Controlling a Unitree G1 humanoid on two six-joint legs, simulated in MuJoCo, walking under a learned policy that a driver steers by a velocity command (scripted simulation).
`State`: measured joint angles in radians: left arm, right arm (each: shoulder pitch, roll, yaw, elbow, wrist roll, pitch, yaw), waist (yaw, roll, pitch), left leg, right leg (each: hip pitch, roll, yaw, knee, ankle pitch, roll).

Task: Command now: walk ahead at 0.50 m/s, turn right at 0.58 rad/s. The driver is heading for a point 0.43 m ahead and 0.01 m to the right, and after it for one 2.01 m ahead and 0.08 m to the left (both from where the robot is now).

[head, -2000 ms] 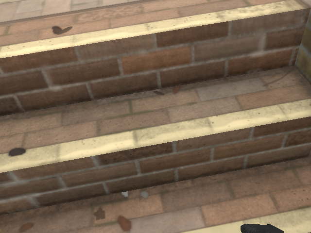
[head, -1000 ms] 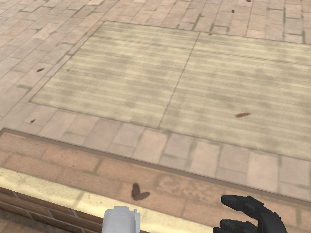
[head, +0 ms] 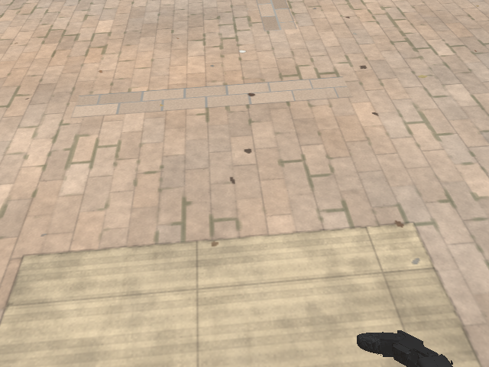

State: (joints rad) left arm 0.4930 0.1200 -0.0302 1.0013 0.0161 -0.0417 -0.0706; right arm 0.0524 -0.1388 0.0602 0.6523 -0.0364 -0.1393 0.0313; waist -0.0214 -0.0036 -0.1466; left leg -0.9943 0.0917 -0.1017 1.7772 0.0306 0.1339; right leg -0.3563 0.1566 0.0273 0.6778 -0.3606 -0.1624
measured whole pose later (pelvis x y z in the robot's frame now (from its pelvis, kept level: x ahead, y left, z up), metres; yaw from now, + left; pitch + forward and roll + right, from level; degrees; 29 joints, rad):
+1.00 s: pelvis +0.52 -0.02 +0.02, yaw +1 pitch +3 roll -1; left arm 0.22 0.23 0.06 0.67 0.01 -0.10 0.02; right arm 0.32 -0.29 -0.07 0.71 0.01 -0.03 -0.01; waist 0.00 0.05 -0.05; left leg -0.59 0.01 -0.06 1.24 -0.36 0.01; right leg -0.28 0.01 -0.02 0.45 -0.21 -0.01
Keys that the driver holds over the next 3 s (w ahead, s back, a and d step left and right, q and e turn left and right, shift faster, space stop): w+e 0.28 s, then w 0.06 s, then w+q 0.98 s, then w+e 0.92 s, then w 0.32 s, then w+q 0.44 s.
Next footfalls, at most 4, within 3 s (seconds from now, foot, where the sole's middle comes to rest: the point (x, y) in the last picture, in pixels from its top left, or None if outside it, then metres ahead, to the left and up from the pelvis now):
0.36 left None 0.41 0.10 -0.75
0.84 right None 0.57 -0.14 -0.75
1.30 left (198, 317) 0.79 0.18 -0.75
1.88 right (246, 228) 1.14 0.03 -0.75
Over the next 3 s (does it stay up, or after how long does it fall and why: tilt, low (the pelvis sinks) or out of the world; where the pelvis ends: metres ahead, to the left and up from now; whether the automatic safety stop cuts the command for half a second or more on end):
stays up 1.56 0.03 0.02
